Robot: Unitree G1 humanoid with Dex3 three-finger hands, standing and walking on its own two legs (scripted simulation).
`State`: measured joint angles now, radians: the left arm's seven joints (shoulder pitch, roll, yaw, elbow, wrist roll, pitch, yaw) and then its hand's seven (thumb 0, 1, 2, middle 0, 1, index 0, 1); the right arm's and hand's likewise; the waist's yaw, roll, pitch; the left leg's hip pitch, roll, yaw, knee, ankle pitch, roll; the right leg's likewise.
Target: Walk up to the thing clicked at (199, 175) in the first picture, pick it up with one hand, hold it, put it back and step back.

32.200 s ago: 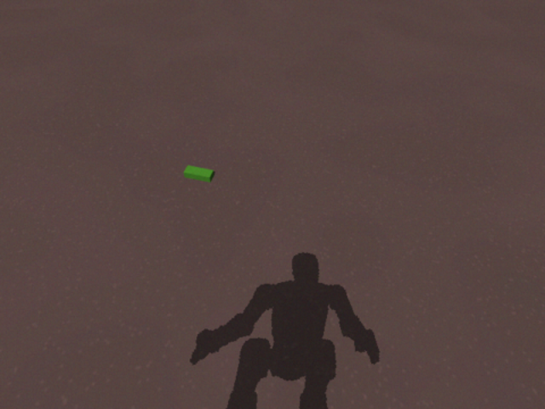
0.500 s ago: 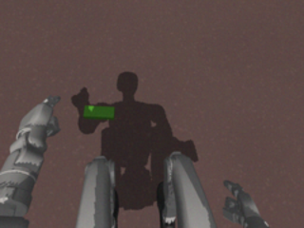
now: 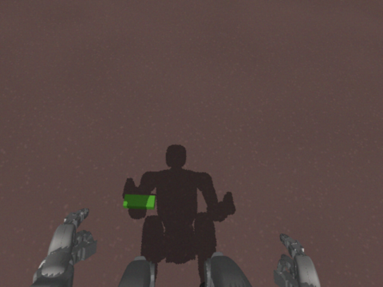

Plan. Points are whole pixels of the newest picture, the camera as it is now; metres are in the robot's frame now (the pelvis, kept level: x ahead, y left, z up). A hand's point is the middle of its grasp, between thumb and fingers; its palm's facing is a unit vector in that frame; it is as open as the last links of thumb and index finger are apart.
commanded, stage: home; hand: left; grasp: from above
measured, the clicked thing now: (139, 201) +0.53 +0.16 -0.65
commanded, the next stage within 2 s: none
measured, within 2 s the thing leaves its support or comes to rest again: neither
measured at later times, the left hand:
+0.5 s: hand (69, 268) +0.19 +0.19 +0.00, palm faces +0.08 -0.97 -0.21, open 7.4 cm
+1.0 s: hand (71, 258) +0.20 +0.19 +0.00, palm faces +0.06 -0.98 -0.21, open 7.4 cm
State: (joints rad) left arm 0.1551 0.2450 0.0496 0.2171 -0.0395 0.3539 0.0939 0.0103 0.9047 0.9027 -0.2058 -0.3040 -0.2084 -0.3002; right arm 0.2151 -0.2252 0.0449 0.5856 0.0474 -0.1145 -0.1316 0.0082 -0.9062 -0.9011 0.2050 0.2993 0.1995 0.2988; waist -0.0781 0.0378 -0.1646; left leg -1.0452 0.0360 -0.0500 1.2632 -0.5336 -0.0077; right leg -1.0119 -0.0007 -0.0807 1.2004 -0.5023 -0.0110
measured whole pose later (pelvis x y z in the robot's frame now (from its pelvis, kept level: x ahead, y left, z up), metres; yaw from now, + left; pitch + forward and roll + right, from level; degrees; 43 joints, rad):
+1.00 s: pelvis +0.05 +0.01 +0.05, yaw +1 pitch +10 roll -3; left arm 0.50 0.23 0.02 -0.11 -0.05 0.44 0.03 0.01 0.91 0.90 -0.20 -0.30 -0.20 -0.30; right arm 0.29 -0.22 0.04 0.55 0.01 -0.23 -0.18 0.01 -0.90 -0.90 0.21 0.30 0.20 0.30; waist -0.04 0.05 -0.15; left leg -0.67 0.03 -0.04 1.00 -0.51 0.00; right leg -0.63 0.00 -0.07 0.92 -0.47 0.01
